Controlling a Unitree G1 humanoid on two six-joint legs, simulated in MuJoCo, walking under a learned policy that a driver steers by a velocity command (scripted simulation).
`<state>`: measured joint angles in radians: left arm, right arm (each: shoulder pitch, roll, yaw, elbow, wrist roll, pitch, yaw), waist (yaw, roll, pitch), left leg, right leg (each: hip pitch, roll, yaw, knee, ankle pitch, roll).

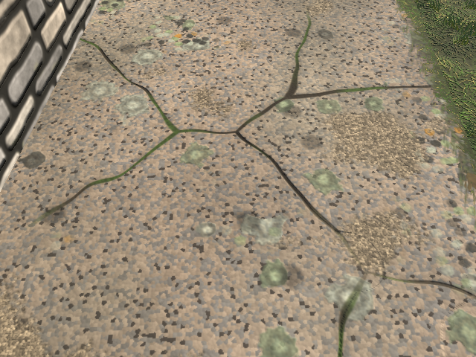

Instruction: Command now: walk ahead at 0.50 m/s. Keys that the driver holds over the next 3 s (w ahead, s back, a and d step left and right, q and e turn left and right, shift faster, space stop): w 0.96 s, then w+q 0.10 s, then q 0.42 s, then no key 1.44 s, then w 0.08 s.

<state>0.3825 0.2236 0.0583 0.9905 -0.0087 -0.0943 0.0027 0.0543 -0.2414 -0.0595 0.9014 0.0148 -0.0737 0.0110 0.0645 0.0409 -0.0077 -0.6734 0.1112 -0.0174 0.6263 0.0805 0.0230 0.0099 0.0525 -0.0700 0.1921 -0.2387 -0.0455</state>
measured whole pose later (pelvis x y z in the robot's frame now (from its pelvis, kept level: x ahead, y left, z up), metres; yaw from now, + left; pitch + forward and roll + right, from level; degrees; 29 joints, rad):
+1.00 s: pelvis +0.57 -0.01 +0.00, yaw +0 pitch +1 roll -1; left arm 0.34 0.23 0.06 0.98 0.00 -0.09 -0.01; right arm 0.11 -0.27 -0.08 0.91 0.01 -0.07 -0.01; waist 0.05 0.04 0.00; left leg -0.69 0.14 -0.04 0.87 -0.07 0.02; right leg -0.11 0.06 -0.07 0.24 -0.16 -0.07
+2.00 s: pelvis +0.84 +0.03 -0.01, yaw +19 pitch +0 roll +0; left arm 0.17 0.23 0.03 0.83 0.01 -0.03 0.01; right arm 0.17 -0.26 -0.05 0.77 -0.01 0.03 -0.01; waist 0.01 0.01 0.02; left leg -0.27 -0.04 -0.07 0.55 -0.28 0.01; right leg -0.26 -0.02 0.02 0.55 -0.29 0.02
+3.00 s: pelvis +0.85 +0.03 -0.01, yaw +19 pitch -2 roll +0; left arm 0.26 0.21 0.03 1.07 0.00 -0.01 0.04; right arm 0.22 -0.21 -0.03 1.05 0.01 0.00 -0.03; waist 0.01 0.00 0.03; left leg -0.22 -0.03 -0.06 0.55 -0.32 0.01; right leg -0.22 -0.01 0.03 0.55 -0.33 0.01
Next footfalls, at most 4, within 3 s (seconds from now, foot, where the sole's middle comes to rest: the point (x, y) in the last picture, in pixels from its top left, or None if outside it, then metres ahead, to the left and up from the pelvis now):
0.14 left None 0.27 0.14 -0.78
0.68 right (302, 330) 0.58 -0.10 -0.78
1.24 left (220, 247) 0.85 0.16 -0.78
1.72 right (293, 231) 0.92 -0.08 -0.78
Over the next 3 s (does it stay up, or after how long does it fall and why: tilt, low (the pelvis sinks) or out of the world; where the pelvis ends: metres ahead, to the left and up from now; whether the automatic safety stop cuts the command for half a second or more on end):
stays up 0.85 0.03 -0.01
